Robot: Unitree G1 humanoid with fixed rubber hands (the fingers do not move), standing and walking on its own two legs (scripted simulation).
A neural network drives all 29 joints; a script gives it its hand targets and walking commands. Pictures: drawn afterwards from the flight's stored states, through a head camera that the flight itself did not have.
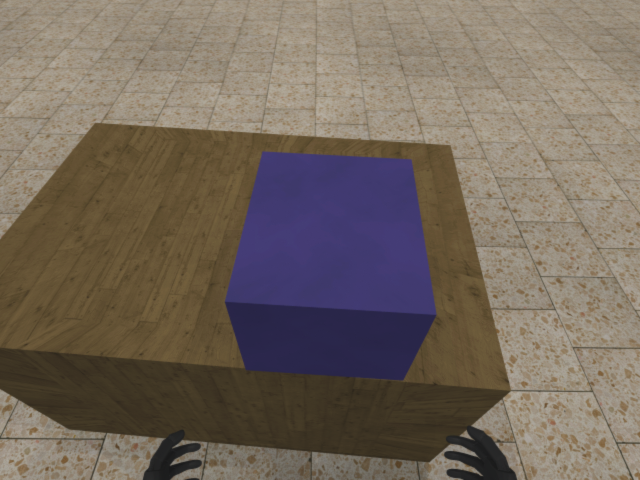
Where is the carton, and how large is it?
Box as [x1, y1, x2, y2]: [225, 151, 436, 380]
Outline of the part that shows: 263,151 225,299 226,307 245,368 251,370 402,380 436,314 411,159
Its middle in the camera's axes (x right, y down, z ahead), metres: +0.02 +0.04 +0.68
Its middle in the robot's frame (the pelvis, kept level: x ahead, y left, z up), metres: +0.49 +0.00 -0.07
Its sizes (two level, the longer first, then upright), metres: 0.320 0.272 0.224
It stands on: a pedestal, 0.58 m high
